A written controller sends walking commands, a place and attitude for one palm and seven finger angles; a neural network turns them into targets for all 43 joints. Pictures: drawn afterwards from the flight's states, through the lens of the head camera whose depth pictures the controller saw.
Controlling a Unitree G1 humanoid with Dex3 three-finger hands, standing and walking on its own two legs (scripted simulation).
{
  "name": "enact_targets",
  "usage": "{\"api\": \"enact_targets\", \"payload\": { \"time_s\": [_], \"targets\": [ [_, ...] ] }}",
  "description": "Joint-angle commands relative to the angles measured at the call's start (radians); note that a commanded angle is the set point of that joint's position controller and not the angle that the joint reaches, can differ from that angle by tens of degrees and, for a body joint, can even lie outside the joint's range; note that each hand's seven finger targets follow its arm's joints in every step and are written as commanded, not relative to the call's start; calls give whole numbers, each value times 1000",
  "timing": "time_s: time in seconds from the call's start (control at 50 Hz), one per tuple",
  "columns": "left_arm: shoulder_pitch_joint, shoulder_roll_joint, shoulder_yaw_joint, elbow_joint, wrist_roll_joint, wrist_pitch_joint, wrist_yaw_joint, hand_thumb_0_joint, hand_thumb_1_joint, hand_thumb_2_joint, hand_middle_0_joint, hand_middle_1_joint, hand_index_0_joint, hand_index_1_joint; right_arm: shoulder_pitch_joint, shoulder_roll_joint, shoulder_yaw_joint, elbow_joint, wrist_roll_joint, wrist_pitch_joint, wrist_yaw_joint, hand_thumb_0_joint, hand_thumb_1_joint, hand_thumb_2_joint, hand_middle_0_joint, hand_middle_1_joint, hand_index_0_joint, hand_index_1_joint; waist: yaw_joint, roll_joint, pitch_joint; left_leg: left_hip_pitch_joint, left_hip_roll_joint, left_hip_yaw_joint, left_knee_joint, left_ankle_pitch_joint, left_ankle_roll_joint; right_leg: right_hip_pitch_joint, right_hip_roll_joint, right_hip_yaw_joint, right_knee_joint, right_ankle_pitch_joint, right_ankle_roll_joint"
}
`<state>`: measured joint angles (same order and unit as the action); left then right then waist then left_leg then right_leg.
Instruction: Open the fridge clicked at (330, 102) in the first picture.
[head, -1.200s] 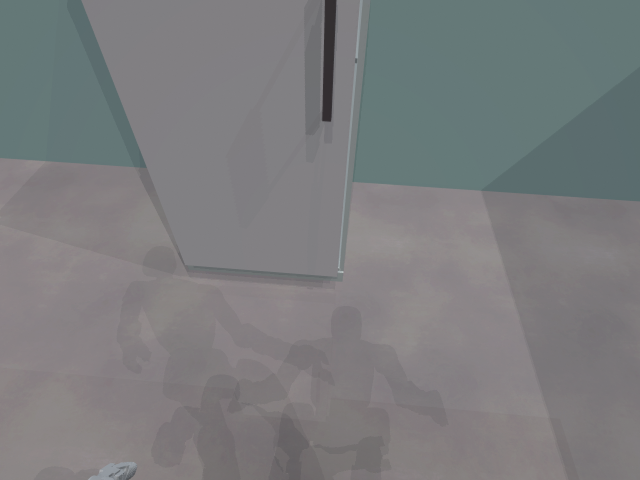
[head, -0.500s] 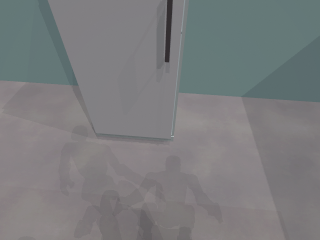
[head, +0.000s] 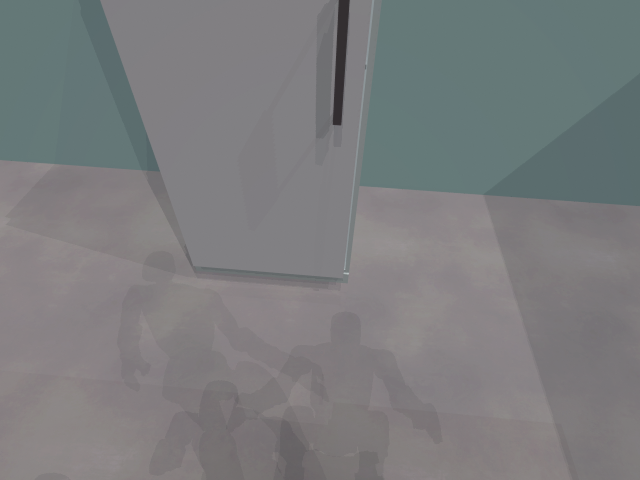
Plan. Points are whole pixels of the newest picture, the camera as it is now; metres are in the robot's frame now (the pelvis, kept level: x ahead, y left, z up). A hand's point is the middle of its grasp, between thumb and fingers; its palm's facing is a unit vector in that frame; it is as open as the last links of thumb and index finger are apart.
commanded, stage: look at it before walking up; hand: right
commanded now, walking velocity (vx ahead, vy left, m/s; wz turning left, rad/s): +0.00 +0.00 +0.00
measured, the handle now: (341, 57) +0.90 +0.02 +0.13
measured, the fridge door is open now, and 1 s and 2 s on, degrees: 0 0 0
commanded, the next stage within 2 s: take the last steps up to it in 0.24 s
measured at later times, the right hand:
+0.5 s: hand out of the picture +0.07 -0.23 -0.16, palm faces -0.04 +0.95 -0.31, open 7.4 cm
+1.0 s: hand out of the picture +0.02 -0.10 -0.18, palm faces +0.05 +1.00 -0.09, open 7.4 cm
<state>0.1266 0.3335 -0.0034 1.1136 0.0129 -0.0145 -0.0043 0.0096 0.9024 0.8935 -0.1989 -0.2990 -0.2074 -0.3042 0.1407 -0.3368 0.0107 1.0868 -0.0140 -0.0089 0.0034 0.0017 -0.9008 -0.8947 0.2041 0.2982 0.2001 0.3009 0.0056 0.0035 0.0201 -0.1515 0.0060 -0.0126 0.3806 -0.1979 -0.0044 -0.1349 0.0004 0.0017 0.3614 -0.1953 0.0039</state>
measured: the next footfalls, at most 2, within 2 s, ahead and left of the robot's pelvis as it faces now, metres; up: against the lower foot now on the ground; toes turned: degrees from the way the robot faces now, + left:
right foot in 1.02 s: +0.29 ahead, -0.07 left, +0.00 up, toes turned -6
left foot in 1.44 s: +0.44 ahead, +0.25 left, +0.00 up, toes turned +13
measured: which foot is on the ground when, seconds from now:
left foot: down 0.00-1.00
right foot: down 0.00-0.66, up 0.68-1.00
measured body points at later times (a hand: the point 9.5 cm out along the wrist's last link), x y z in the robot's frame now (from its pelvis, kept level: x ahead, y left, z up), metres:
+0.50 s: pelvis +0.01 +0.00 +0.00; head +0.01 +0.00 +0.45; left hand +0.08 +0.29 -0.14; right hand +0.07 -0.28 -0.14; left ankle +0.01 +0.12 -0.75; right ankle +0.00 -0.12 -0.75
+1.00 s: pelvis +0.16 +0.03 -0.02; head +0.20 +0.01 +0.43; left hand +0.23 +0.26 -0.17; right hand +0.02 -0.15 -0.17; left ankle +0.01 +0.12 -0.75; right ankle +0.24 -0.06 -0.74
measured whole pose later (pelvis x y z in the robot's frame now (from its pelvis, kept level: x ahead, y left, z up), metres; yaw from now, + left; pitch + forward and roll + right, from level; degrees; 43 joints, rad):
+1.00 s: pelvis +0.16 +0.03 -0.02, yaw +3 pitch +1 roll +1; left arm 0.14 0.13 0.04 1.05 0.02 -0.03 0.00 0.01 0.91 0.89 -0.19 -0.30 -0.20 -0.30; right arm 0.54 -0.09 -0.01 1.21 -0.03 -0.04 -0.02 0.00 -0.90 -0.89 0.20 0.30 0.20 0.30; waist -0.03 0.03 0.05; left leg 0.01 -0.05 0.03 0.42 -0.44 0.04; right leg -0.46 -0.08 -0.14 0.68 -0.25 -0.02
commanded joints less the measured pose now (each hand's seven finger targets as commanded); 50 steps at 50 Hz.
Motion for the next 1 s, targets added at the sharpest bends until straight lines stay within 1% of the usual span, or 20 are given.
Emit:
{"api": "enact_targets", "payload": {
  "time_s": [0.0, 0.34, 0.38, 0.4, 0.44, 0.48, 0.54, 0.58, 0.6, 0.62, 0.64, 0.66, 0.7, 0.72, 0.78, 0.84, 0.9, 0.94, 0.96, 0.98],
  "targets": [
    [-50, 205, 39, -63, -5, -22, 17, 0, 900, 900, -200, -300, -200, -300, -37, -207, -45, -66, 2, -22, -16, 0, -900, -900, 200, 300, 200, 300, -6, 1, -38, -5, 114, -102, -70, 89, 35, 4, -115, 96, -59, 95, -30],
    [-52, 211, 37, -60, -5, -22, 18, 0, 900, 900, -200, -300, -200, -300, -35, -209, -44, -60, 2, -24, -16, 0, -900, -900, 200, 300, 200, 300, -5, -5, -57, 17, 115, -98, -70, 149, 35, 30, -120, 92, -66, 137, -27],
    [9, 75, 4, -30, 2, -3, 13, 0, 900, 900, -200, -300, -200, -300, 40, -73, -14, -24, 4, -2, -21, 0, -900, -900, 200, 300, 200, 300, -4, 0, -60, 3, 98, -84, -67, -10, 11, 33, -120, 75, -59, 16, -7],
    [28, 77, 7, -24, 6, 3, 12, 0, 900, 900, -200, -300, -200, -300, 56, -70, -15, -19, 0, 7, -18, 0, -900, -900, 200, 300, 200, 300, -3, 1, -19, -37, 82, -85, -56, -136, 11, 8, -120, 78, -67, -109, -8],
    [47, 100, 19, -28, 12, 10, 11, 0, 900, 900, -200, -300, -200, -300, 77, -69, -23, -24, -6, 18, -7, 0, -900, -900, 200, 300, 200, 300, -1, -32, 61, -114, 48, -67, -9, -275, 17, -53, -143, 118, -117, -342, -29],
    [70, 122, 35, -37, 13, 11, 11, 0, 900, 900, -200, -300, -200, -300, 102, -58, -30, -34, -11, 16, 4, 0, -900, -900, 200, 300, 200, 300, 0, -70, 93, -161, 13, -24, 89, -280, 19, -80, -197, 192, -152, -459, -69],
    [104, 141, 59, -51, 12, 3, 20, 0, 900, 900, -200, -300, -200, -300, 143, -5, -38, -50, -14, 10, 17, 0, -900, -900, 200, 300, 200, 300, 3, -137, 118, -223, -6, 45, 225, -195, 17, -71, -282, 262, -156, -435, -130],
    [129, 124, 68, -53, 11, -4, 25, 0, 900, 900, -200, -300, -200, -300, 177, 6, -47, -55, -14, 3, 24, 0, -900, -900, 200, 300, 200, 300, -5, -133, 100, -168, 6, 52, 173, -178, 22, -89, -280, 222, -84, -312, -129],
    [125, 98, 66, -56, 11, -7, 27, 0, 900, 900, -200, -300, -200, -300, 231, 12, -54, -43, -15, -4, 23, 0, -900, -900, 200, 300, 200, 300, -33, -94, 84, -67, 15, 38, 89, -145, 29, -147, -241, 156, 13, -245, -102],
    [112, 53, 60, -66, 9, -12, 28, 0, 900, 900, -200, -300, -200, -300, 309, -9, -64, -20, -16, -14, 16, 0, -900, -900, 200, 300, 200, 300, -65, 15, 68, 67, 78, -79, 5, -169, 60, -271, -163, 59, 183, -212, -60],
    [81, -23, 44, -96, 3, -20, 25, 0, 900, 900, -200, -300, -200, -300, 403, -71, -82, 15, -17, -26, 1, 0, -900, -900, 200, 300, 200, 300, -93, 276, 68, 203, 242, -353, -125, -142, 141, -477, -35, -99, 438, -286, -7],
    [2, -14, 43, -130, 7, -23, 22, 0, 900, 900, -200, -300, -200, -300, 489, -70, -86, 38, -7, -36, -13, 0, -900, -900, 200, 300, 200, 300, -133, 283, 86, 199, 330, -483, -175, 1, 201, -560, -48, -58, 619, -396, -14],
    [-11, -44, 53, -131, 5, -30, 19, 0, 900, 900, -200, -300, -200, -300, 461, -9, -70, 42, -12, -40, -27, 0, -900, -900, 200, 300, 200, 300, -81, 89, 95, 216, 325, -394, -122, 175, 271, -616, -96, -26, 770, -320, -11],
    [-7, -60, 54, -121, 8, -29, 14, 0, 900, 900, -200, -300, -200, -300, 437, 16, -64, 35, -15, -45, -29, 0, -900, -900, 200, 300, 200, 300, -65, 35, 80, 206, 290, -317, -105, 219, 261, -602, -106, -40, 778, -278, -3],
    [13, -107, 59, -111, 9, -16, 3, 0, 900, 900, -200, -300, -200, -300, 403, 58, -55, 36, -20, -53, -34, 0, -900, -900, 200, 300, 200, 300, -28, 65, 89, 97, 232, -197, -137, 221, 226, -521, -114, -84, 700, -196, 10],
    [-5, -134, 59, -118, 5, -14, -3, 0, 900, 900, -200, -300, -200, -300, 422, 84, -50, 59, -20, -54, -37, 0, -900, -900, 200, 300, 200, 300, -21, 104, 111, 50, 196, -146, -154, 244, 203, -475, -105, -117, 578, -125, 3],
    [-22, -150, 57, -126, 2, -28, -5, 0, 900, 900, -200, -300, -200, -300, 429, 86, -53, 79, -20, -53, -39, 0, -900, -900, 200, 300, 200, 300, -20, 118, 89, 75, 175, -98, -107, 371, 177, -374, -82, -149, 401, -111, -17],
    [102, -138, 63, -84, 4, -40, 13, 0, 900, 900, -200, -300, -200, -300, 411, 84, -58, 85, -11, -55, -37, 0, -900, -900, 200, 300, 200, 300, 42, 80, 22, 58, 133, -43, 52, 584, 150, -155, -28, -194, 264, -31, -34],
    [246, -113, 71, -36, 7, -46, 25, 0, 900, 900, -200, -300, -200, -300, 402, 80, -63, 84, -7, -53, -34, 0, -900, -900, 200, 300, 200, 300, 100, 64, -56, 17, 106, -16, 232, 589, 123, 29, -40, -174, 173, 50, -46],
    [385, -22, 96, 1, 16, -52, 39, 0, 900, 900, -200, -300, -200, -300, 428, 118, -64, 72, -3, -52, -27, 0, -900, -900, 200, 300, 200, 300, 138, -67, -162, -160, 47, 11, 469, 338, 79, 281, -211, 52, 127, 81, -100]
  ]
}}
